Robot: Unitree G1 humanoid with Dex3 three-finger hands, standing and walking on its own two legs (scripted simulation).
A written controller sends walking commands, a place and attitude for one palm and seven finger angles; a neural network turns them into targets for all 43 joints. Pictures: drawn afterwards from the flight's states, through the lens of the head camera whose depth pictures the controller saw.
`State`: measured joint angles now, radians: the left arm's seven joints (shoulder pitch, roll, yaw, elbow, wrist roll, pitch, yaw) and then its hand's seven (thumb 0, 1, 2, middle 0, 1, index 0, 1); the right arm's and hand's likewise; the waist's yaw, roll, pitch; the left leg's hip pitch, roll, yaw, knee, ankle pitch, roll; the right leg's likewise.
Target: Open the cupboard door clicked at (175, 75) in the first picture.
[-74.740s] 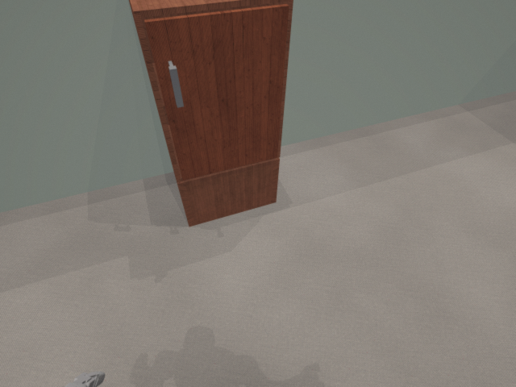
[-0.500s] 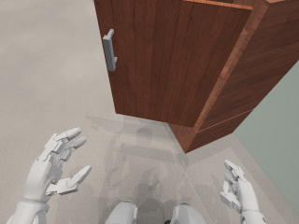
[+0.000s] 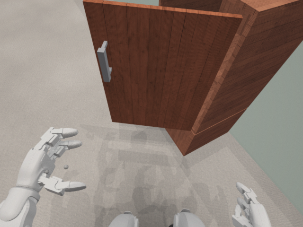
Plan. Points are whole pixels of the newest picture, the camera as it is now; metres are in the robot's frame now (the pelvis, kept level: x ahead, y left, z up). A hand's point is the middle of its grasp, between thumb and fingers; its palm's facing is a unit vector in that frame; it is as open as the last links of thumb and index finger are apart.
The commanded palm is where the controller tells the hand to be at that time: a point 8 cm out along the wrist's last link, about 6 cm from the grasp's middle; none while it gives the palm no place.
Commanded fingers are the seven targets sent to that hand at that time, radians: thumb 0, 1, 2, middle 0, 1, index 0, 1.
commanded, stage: raise the hand with hooked fingers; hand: left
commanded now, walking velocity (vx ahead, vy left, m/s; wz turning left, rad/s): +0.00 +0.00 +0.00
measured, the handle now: (106, 62) +0.58 +0.19 +0.06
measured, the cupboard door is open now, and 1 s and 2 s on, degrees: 55 55 55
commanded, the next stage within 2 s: move the hooked fingers beside the handle in 1.00 s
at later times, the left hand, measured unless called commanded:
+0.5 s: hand (46, 135) +0.30 +0.27 +0.08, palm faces -0.01 -1.00 -0.06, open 13.9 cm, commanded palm +0.27 +0.31 +0.08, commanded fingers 0.00 -0.50 0.30 -0.30 -1.20 -0.30 -1.20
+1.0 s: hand (49, 136) +0.30 +0.26 +0.08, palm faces -0.01 -1.00 -0.04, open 13.9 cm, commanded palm +0.27 +0.30 +0.08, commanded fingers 0.00 -0.50 0.30 -0.30 -1.20 -0.30 -1.20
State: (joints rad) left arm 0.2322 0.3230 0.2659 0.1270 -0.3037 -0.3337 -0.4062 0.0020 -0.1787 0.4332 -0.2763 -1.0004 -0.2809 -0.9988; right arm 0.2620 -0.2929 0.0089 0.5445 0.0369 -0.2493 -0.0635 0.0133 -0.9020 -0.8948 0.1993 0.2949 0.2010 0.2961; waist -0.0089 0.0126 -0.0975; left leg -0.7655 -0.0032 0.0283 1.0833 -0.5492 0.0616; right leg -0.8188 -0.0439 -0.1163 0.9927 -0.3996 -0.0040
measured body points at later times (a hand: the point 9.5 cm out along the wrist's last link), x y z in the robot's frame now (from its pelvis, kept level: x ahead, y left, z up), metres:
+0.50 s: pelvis +0.01 -0.01 +0.02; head +0.08 +0.00 +0.46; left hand +0.29 +0.32 +0.09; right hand +0.17 -0.26 -0.06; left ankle -0.01 +0.07 -0.67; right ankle +0.05 -0.13 -0.67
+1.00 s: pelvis +0.01 -0.01 +0.02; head +0.07 -0.01 +0.47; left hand +0.29 +0.31 +0.09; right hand +0.16 -0.27 -0.06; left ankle -0.01 +0.07 -0.67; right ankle +0.05 -0.13 -0.67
